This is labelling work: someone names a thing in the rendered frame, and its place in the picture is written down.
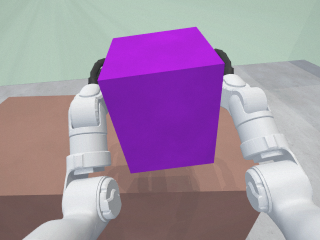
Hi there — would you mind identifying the left robot forearm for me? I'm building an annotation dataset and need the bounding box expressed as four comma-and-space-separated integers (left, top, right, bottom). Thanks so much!
62, 83, 112, 215

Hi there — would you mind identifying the robot right upper arm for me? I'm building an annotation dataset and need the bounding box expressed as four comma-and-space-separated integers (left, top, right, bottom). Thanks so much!
245, 160, 320, 240

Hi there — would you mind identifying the left robot hand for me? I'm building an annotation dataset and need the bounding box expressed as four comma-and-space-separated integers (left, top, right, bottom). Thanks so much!
88, 58, 106, 85

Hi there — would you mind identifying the pedestal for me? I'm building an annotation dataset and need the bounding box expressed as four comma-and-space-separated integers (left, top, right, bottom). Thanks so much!
0, 95, 261, 240

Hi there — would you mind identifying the right robot hand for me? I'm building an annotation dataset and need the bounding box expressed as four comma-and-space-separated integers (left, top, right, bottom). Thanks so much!
214, 48, 234, 76

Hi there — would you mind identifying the carton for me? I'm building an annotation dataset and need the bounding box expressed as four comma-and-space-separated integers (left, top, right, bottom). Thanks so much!
97, 27, 225, 174

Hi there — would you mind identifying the right robot forearm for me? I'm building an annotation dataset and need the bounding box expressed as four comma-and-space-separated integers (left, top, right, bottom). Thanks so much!
220, 74, 313, 200

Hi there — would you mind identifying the robot left upper arm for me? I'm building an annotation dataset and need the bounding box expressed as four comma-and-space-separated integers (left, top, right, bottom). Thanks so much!
22, 176, 122, 240

